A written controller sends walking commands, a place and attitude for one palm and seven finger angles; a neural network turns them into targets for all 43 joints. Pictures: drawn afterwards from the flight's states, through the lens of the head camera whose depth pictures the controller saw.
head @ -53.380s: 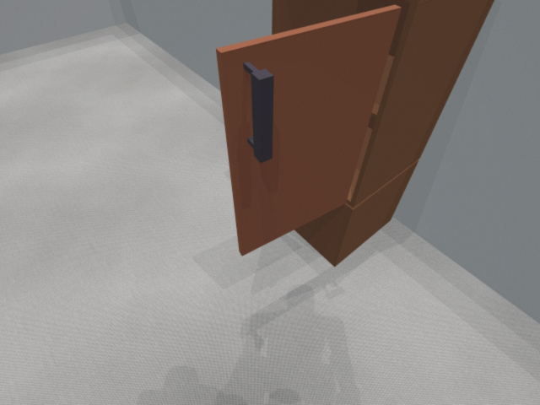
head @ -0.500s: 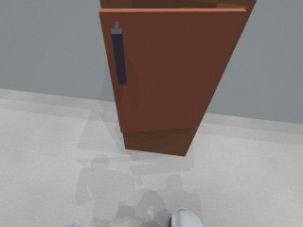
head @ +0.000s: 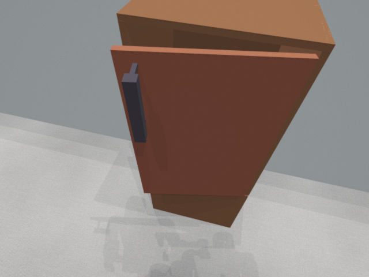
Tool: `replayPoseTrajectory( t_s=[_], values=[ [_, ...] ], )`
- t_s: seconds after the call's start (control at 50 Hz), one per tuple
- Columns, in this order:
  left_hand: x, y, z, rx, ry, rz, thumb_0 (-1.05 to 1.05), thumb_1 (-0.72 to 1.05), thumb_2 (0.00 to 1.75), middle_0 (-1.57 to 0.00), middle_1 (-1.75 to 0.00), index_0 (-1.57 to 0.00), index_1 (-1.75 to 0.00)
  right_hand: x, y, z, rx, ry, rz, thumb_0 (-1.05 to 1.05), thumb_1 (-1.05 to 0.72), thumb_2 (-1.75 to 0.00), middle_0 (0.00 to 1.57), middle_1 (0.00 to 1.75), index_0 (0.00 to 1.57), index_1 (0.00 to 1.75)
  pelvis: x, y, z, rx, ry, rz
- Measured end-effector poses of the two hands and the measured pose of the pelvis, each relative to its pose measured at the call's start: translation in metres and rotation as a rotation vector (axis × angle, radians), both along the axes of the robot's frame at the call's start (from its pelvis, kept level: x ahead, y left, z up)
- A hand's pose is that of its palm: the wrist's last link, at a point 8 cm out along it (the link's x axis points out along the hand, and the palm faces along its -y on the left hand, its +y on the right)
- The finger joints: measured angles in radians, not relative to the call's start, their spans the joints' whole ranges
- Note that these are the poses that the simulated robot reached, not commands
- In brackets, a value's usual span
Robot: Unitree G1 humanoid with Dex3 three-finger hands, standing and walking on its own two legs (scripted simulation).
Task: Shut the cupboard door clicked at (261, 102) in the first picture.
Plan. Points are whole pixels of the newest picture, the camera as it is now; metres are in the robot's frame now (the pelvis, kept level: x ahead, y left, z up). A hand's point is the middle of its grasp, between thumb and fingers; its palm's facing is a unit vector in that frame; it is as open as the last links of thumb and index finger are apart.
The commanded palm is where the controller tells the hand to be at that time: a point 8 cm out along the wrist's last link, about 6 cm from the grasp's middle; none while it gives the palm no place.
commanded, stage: come to a stop and stand still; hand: left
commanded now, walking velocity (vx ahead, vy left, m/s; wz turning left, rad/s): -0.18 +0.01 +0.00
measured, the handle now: (137, 105) +0.42 +0.14 +0.15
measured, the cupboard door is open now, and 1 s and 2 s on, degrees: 13 13 13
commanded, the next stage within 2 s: look again from close up in 0.86 s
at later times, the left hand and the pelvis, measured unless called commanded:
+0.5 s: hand out of the picture -0.03 +0.15 -0.17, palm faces -0.01 -0.98 -0.22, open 7.4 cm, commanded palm none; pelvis -0.06 -0.03 +0.00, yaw -1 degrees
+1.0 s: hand out of the picture -0.10 +0.14 -0.17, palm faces +0.02 -0.98 -0.18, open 7.4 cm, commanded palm none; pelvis -0.08 -0.02 +0.01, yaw +0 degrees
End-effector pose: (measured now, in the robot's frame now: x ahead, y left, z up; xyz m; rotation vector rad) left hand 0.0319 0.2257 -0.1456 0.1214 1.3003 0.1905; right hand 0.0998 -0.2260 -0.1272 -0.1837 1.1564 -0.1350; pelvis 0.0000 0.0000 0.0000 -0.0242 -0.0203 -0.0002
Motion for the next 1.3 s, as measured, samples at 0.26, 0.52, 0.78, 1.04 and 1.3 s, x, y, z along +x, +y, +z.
replayPoseTrajectory(
  t_s=[0.26,0.52,0.78,1.04,1.3],
  values=[
    [-0.030,0.022,0.014,0.081,0.044,-0.021,0.01,0.91,0.90,-0.20,-0.29,-0.19,-0.30,-0.045,-0.016,-0.007,-0.020,0.051,0.001,0.00,-0.91,-0.90,0.20,0.30,0.20,0.30,-0.037,-0.005,0.002,0.007,0.026,-0.020],
    [-0.068,-0.028,0.010,0.014,0.038,-0.072,0.01,0.91,0.90,-0.20,-0.29,-0.20,-0.30,-0.148,-0.051,-0.011,-0.004,0.168,-0.113,0.01,-0.91,-0.90,0.20,0.30,0.20,0.30,-0.060,-0.030,0.003,0.022,-0.001,-0.008],
    [-0.100,-0.037,0.007,-0.030,0.077,-0.049,0.01,0.92,0.90,-0.20,-0.29,-0.20,-0.30,-0.205,-0.035,-0.002,0.009,0.284,-0.115,0.01,-0.91,-0.90,0.20,0.30,0.20,0.30,-0.079,-0.033,0.012,0.017,-0.020,-0.006],
    [-0.137,-0.033,0.006,-0.022,0.150,-0.038,0.01,0.91,0.90,-0.20,-0.29,-0.19,-0.30,-0.189,-0.014,-0.011,0.045,0.235,-0.086,0.01,-0.91,-0.90,0.20,0.30,0.20,0.30,-0.077,-0.020,0.007,-0.003,-0.004,-0.003],
    [-0.103,0.002,0.011,0.044,0.071,-0.054,0.01,0.91,0.90,-0.20,-0.29,-0.19,-0.30,-0.149,-0.008,-0.017,0.041,0.138,-0.053,0.02,-0.93,-0.90,0.20,0.30,0.20,0.30,-0.066,-0.006,0.002,0.025,0.005,-0.011]
  ],
)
